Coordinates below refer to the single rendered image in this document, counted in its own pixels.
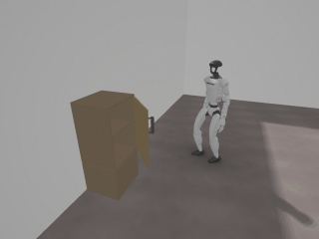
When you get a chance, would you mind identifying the handle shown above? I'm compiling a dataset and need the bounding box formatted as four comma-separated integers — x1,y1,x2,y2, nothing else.
149,117,155,133

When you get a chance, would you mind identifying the right robot shin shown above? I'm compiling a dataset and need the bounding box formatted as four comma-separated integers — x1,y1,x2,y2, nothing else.
193,133,202,151

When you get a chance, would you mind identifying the right robot forearm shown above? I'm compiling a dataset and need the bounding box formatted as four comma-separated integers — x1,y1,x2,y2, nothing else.
203,94,209,108

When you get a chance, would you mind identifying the robot left upper arm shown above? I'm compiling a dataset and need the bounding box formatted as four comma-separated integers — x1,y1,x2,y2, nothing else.
219,79,230,103

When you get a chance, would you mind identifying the robot left hand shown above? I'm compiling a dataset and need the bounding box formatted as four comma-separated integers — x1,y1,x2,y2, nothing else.
215,118,225,132

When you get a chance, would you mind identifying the cupboard door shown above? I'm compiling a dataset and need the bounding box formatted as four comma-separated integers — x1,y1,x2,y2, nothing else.
134,97,150,169

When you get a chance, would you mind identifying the robot right upper arm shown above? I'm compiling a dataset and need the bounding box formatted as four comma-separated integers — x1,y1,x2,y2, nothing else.
203,76,211,93

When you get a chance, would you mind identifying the left robot forearm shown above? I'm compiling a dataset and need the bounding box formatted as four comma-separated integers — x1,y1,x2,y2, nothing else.
220,97,230,119

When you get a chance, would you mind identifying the robot right thigh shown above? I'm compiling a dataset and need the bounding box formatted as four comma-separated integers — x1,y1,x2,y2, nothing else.
193,108,209,137

